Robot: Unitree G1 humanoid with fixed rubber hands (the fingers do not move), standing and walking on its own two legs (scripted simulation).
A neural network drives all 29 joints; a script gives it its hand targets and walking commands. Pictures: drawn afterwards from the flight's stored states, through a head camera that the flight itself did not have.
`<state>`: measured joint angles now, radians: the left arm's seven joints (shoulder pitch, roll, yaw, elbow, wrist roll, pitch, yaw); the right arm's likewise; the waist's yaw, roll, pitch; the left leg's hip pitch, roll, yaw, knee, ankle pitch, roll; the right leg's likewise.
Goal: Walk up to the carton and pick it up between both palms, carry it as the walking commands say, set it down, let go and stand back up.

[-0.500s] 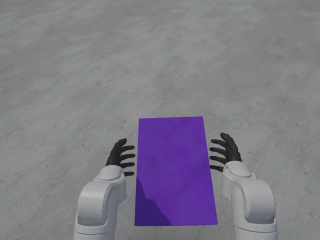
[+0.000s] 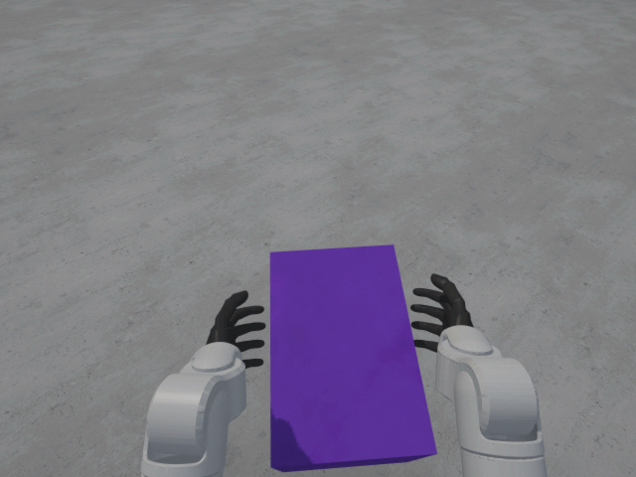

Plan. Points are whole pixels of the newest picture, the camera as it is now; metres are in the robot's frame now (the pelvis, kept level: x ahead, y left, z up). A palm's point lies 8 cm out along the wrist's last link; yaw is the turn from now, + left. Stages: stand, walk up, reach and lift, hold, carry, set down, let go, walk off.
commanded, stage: carry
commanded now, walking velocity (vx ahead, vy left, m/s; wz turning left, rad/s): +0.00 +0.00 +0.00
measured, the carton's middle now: (338, 357) +0.30 +0.01 -0.01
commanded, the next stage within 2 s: hold in 1.52 s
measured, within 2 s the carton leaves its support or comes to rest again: neither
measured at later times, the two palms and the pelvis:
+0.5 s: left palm (269, 335) +0.29 +0.10 +0.05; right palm (471, 342) +0.30 -0.16 +0.05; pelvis +0.00 -0.03 +0.00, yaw +0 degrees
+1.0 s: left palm (258, 329) +0.30 +0.12 +0.04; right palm (457, 328) +0.32 -0.14 +0.05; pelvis +0.04 -0.01 +0.00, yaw +0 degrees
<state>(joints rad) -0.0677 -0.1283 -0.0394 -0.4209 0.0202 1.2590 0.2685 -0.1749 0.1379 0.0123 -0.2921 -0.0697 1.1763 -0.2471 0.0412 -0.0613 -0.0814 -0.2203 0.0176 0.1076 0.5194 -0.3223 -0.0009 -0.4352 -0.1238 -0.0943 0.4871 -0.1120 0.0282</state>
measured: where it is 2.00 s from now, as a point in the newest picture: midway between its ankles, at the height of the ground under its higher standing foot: outside the picture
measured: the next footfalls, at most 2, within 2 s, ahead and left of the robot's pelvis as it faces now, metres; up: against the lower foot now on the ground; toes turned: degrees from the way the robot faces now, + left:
none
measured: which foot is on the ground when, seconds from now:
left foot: down 0.00-1.00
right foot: down 0.00-1.00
